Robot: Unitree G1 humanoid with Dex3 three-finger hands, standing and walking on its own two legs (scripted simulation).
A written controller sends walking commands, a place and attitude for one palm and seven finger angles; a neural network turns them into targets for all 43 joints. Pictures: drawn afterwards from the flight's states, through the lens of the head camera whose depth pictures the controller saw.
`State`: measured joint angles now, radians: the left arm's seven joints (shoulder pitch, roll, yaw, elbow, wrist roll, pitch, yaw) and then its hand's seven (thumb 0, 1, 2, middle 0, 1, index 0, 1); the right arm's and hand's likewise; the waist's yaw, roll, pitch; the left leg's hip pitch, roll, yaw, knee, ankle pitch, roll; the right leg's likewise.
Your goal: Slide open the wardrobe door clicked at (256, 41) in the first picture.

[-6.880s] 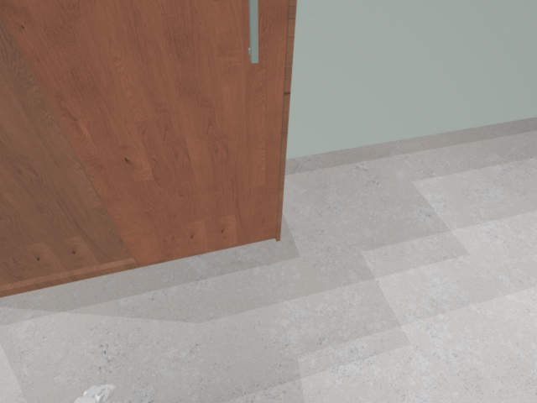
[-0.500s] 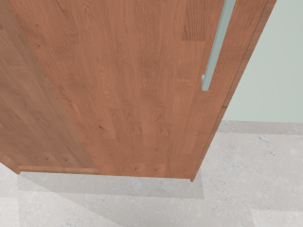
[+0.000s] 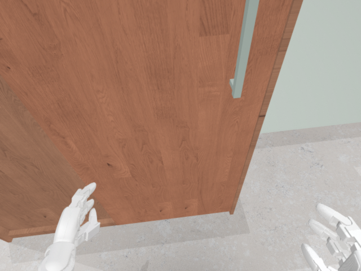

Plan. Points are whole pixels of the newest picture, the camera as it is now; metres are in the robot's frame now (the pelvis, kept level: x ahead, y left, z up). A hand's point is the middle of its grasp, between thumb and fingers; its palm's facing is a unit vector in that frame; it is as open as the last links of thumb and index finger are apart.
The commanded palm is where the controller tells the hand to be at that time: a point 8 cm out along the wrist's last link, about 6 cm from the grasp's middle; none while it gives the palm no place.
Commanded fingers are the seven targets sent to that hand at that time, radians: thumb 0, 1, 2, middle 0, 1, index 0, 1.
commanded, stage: raise the hand with hooked fingers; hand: right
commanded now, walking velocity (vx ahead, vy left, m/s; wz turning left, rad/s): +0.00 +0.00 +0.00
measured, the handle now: (242, 37) +0.49 -0.12 +0.27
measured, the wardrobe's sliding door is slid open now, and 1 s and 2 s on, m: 0.00 0.00 0.00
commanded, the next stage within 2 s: move the hooked fingers beside the handle in 1.58 s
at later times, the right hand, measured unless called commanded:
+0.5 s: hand (355, 180) +0.24 -0.27 +0.16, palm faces +0.00 +1.00 -0.08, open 12.2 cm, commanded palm +0.20 -0.32 +0.17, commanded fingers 0.00 0.31 -0.38 0.29 1.08 0.29 1.08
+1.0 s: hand out of the picture +0.25 -0.32 +0.24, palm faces -0.02 +0.98 -0.18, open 13.9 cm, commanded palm +0.22 -0.37 +0.27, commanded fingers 0.00 0.50 -0.30 0.30 1.20 0.30 1.20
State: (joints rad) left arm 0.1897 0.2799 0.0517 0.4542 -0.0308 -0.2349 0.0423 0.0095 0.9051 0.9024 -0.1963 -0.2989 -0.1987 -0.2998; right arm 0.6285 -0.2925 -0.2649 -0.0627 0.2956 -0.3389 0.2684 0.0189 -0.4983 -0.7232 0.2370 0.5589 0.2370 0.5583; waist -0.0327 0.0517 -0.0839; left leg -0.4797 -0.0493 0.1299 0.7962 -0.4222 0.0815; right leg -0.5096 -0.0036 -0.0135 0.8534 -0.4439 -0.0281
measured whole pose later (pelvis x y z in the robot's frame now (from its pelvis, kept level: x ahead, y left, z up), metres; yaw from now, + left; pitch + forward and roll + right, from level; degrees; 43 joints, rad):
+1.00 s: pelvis -0.01 -0.05 +0.03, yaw -1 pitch -3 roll +1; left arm 0.20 0.24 -0.14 0.59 -0.08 -0.22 0.10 0.01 0.90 0.90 -0.20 -0.30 -0.21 -0.30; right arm -0.12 -0.55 -0.44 -0.07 0.34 0.29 0.49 -0.01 0.49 -0.30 0.30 1.19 0.30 1.19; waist -0.07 -0.05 -0.01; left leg -0.17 0.01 0.10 0.48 -0.26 0.01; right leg -0.20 0.08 -0.02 0.51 -0.27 -0.09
